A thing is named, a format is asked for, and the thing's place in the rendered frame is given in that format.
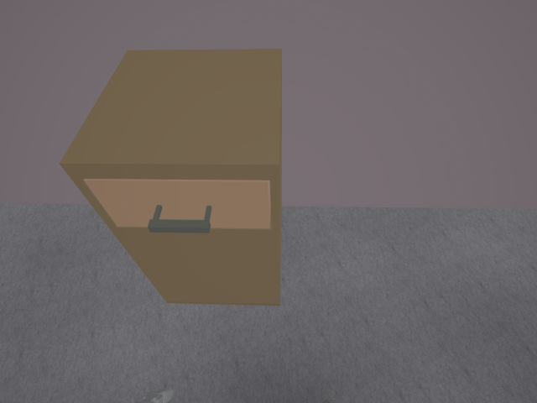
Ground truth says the handle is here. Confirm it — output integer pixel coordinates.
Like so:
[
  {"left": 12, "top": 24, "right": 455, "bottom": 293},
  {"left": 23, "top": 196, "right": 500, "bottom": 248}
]
[{"left": 148, "top": 205, "right": 211, "bottom": 233}]

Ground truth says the cabinet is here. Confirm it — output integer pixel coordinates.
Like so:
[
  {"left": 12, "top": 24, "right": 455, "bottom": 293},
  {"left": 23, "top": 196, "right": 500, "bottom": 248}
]
[{"left": 60, "top": 49, "right": 282, "bottom": 306}]

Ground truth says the drawer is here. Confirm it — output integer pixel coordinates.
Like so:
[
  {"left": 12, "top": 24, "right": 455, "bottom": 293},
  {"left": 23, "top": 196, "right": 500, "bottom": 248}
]
[{"left": 84, "top": 179, "right": 271, "bottom": 228}]

